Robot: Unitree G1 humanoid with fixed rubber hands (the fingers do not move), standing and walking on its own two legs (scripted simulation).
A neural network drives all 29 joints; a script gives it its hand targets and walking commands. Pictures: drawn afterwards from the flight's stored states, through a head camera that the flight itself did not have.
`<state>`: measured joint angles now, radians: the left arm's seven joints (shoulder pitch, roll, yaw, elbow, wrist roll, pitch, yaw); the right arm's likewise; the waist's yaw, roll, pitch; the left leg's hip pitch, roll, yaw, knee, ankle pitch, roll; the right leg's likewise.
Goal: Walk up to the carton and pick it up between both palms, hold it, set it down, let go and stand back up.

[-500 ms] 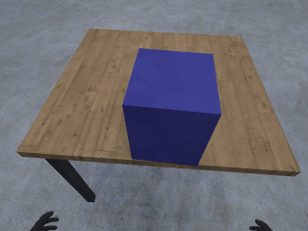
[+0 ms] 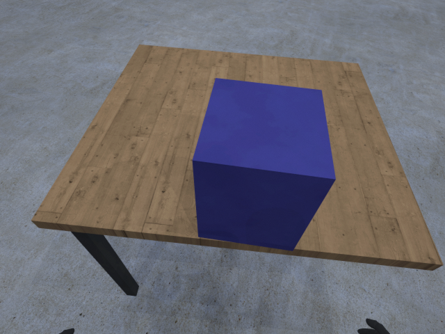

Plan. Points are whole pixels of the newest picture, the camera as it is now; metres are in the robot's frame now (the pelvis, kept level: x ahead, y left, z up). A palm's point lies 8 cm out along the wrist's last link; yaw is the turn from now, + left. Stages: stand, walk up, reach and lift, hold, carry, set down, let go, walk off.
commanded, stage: walk up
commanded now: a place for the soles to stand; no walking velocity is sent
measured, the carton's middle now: (255, 168) +0.41 -0.04 +0.06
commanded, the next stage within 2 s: reach and lift in 0.50 s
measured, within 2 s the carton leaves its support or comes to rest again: neither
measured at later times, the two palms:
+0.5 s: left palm out of the picture +0.10 +0.31 -0.11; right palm out of the picture +0.11 -0.31 -0.11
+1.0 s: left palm (88, 315) +0.16 +0.25 -0.08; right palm out of the picture +0.12 -0.32 -0.06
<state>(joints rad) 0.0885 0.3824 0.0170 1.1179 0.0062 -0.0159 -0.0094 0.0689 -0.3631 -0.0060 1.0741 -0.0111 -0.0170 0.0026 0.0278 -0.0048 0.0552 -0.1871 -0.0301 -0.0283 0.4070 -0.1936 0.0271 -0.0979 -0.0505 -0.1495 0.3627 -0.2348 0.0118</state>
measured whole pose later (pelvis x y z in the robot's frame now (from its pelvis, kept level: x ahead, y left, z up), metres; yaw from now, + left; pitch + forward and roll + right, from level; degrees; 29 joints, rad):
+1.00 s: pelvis -0.01 -0.03 -0.01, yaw -7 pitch -8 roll +0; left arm 0.15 0.30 0.17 0.42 0.11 0.49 -0.01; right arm 0.11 -0.34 -0.04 0.76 0.01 -0.05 0.05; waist 0.06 -0.08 0.12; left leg -0.08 0.04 0.08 0.47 -0.25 -0.02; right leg -0.07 0.01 -0.04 0.48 -0.28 -0.03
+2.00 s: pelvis +0.01 +0.00 +0.01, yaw -9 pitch -4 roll +0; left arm 0.46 0.29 0.04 -0.15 -0.16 0.18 0.00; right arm 0.49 -0.12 0.01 -0.11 0.15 0.06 -0.09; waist 0.04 -0.01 0.06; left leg -0.06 0.02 0.11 0.31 -0.19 0.01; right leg -0.02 0.00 -0.01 0.26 -0.18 0.00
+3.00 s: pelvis +0.00 +0.00 +0.00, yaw -9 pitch -3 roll +0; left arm -0.06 0.28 0.17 -0.26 -0.22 0.64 -0.02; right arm -0.03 -0.20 -0.01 -0.21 0.34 0.44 -0.22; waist 0.03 -0.02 0.04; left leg -0.08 0.03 0.12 0.33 -0.19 0.01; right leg -0.05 0.01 0.01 0.29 -0.18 0.00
